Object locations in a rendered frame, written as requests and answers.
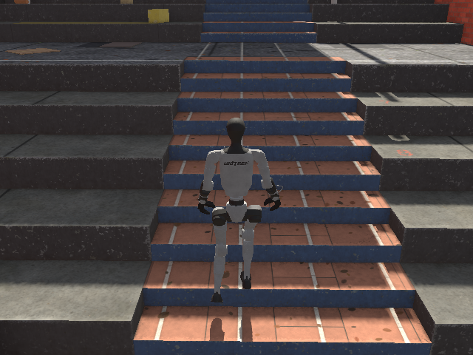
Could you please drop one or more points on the right robot upper arm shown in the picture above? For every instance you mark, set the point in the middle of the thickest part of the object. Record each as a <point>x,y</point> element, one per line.
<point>259,157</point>

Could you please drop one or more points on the left robot upper arm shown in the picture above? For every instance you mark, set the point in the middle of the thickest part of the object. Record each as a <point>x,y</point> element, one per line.
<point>212,158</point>

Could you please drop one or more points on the right robot hand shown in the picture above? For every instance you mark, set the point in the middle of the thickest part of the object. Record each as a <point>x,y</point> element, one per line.
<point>276,206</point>

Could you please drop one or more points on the humanoid robot torso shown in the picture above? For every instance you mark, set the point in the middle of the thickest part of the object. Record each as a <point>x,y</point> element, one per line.
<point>236,172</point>

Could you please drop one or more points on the robot left forearm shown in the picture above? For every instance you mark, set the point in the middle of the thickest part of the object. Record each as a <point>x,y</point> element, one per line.
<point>203,195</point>

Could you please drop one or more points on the robot right forearm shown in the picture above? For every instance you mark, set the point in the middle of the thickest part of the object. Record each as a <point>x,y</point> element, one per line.
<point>274,195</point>

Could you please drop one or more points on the left robot hand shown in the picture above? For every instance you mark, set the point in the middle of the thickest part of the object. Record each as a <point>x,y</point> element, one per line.
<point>208,204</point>

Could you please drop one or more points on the left robot foot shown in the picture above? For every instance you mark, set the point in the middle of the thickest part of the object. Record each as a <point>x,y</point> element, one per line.
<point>216,297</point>

